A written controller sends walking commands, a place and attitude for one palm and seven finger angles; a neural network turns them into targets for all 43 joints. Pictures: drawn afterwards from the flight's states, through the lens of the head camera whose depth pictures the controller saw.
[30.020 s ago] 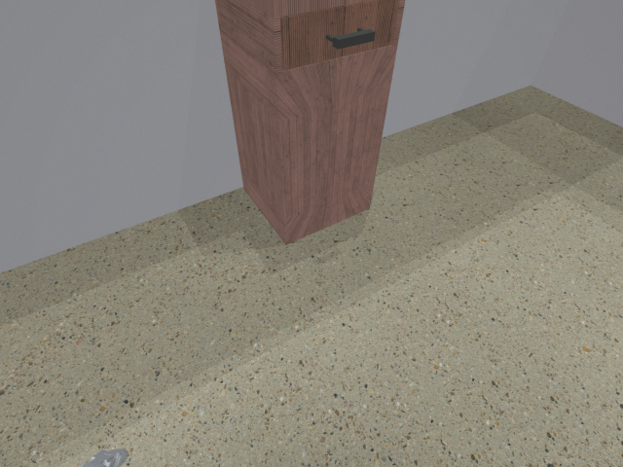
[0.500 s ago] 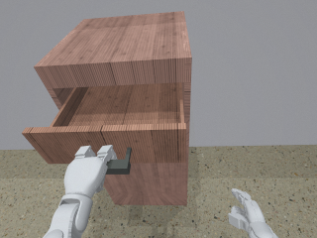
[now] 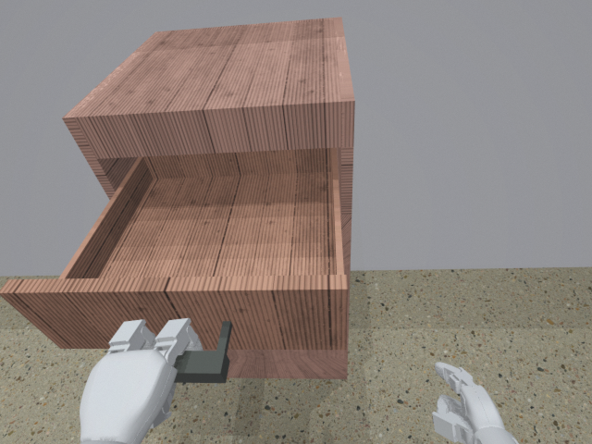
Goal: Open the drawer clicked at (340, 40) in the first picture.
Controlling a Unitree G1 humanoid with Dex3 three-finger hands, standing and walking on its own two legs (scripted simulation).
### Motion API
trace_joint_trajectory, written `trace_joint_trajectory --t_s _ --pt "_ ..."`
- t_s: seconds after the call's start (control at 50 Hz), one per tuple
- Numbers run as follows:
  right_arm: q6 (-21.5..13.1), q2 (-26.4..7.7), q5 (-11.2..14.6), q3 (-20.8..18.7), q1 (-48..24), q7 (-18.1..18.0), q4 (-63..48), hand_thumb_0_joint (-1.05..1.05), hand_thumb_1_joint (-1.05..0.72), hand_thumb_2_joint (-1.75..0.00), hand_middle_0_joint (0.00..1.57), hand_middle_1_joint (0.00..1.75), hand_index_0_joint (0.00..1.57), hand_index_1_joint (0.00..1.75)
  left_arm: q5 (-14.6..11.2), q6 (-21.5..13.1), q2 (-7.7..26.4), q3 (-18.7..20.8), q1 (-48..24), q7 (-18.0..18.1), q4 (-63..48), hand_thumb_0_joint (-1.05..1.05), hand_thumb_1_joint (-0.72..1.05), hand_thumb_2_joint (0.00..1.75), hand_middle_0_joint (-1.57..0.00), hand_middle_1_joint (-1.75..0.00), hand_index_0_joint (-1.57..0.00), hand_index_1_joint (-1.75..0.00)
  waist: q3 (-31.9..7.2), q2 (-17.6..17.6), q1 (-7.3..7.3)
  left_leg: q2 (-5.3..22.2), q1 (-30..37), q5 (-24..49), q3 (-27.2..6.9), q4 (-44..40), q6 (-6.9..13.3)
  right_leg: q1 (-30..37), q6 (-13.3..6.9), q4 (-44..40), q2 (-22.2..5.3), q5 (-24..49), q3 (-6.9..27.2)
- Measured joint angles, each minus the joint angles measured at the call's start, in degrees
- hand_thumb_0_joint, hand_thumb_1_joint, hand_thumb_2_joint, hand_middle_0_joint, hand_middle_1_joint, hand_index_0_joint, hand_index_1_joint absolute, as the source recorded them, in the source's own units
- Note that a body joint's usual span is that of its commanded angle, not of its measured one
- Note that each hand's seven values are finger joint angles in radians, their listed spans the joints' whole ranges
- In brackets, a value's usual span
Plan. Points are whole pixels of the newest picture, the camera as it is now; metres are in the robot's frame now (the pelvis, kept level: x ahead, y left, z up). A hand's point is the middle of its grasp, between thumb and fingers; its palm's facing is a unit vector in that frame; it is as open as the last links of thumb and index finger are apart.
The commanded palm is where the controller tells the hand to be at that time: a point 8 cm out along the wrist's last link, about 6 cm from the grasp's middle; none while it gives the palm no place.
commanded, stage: pull the drawer open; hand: left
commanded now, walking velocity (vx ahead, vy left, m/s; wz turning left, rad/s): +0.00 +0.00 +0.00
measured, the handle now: (175, 347) +0.20 +0.18 +0.08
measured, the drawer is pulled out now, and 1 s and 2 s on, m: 0.28 0.29 0.27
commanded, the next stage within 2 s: open the thumb to release the handle in 0.12 s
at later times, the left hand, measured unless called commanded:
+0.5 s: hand (158, 394) +0.15 +0.19 +0.07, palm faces +0.08 -0.18 -0.98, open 7.7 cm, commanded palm +0.10 +0.20 +0.12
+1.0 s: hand (158, 402) +0.15 +0.19 +0.06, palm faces +0.10 -0.14 -0.98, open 13.8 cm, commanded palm +0.11 +0.20 +0.11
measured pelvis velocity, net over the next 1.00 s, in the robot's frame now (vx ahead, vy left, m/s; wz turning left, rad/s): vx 0.00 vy -0.01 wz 0.00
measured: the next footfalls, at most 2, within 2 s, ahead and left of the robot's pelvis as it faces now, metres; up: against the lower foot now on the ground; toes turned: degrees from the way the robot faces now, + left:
none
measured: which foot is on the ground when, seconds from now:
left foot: down 0.00-1.00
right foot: down 0.00-1.00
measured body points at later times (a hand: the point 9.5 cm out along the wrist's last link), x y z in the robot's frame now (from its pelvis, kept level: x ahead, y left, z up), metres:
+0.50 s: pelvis +0.01 +0.00 -0.01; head +0.00 -0.05 +0.44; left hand +0.14 +0.20 +0.12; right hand +0.24 -0.20 -0.09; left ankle +0.02 +0.12 -0.72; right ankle -0.02 -0.08 -0.72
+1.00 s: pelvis +0.00 -0.01 -0.01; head +0.00 -0.05 +0.44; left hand +0.14 +0.19 +0.12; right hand +0.22 -0.21 -0.10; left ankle +0.02 +0.12 -0.72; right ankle -0.02 -0.08 -0.72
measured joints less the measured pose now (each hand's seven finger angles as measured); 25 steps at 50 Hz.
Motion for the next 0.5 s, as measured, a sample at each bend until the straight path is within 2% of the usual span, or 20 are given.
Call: trace_joint_trajectory --t_s 0.22,0.32,0.44,0.5 --pt "-0.5 0.2 0.1 0.9 0.4 2.0 -3.1 0.01 -0.91 -0.90 0.20 0.30 0.20 0.30 -0.7 -1.9 0.7 1.3 10.6 3.0 -5.6 0.07 0.63 0.74 -0.28 -1.35 -0.42 -1.35 -1.8 0.0 -0.23 0.5 -2.2 -1.9 0.9 2.9 0.0 -2.4 0.0 2.7 0.5 -1.5 0.8" --pt "-0.9 0.4 -0.9 0.3 -0.7 0.7 -2.1 0.01 -0.91 -0.90 0.20 0.30 0.20 0.30 1.0 -3.9 3.2 1.8 5.4 4.6 -2.4 0.04 0.64 0.76 -0.33 -1.35 -0.42 -1.34 -0.7 -0.2 0.20 0.2 -3.5 -2.3 0.2 4.3 -0.1 -3.4 -0.1 4.0 0.3 -2.2 0.1" --pt "-0.4 1.3 0.0 0.3 -0.9 0.1 -0.8 0.01 -0.91 -0.90 0.20 0.30 0.20 0.30 -1.8 -3.0 1.8 2.4 3.4 3.9 -1.9 0.03 0.52 0.73 -0.37 -1.32 -0.40 -1.32 -1.4 -0.4 -0.10 0.3 -3.6 -2.3 0.5 3.8 -0.1 -3.7 -0.1 3.8 0.3 -2.1 0.3" --pt "-0.1 1.4 0.2 0.7 -0.6 0.3 -0.9 0.01 -0.91 -0.90 0.20 0.30 0.20 0.30 -2.2 -2.3 1.5 2.7 4.6 3.7 -2.5 0.02 0.39 0.68 -0.39 -1.31 -0.39 -1.30 -1.9 -0.5 -0.39 0.4 -3.2 -2.3 0.8 3.3 -0.2 -3.6 -0.2 3.5 0.4 -2.1 0.7"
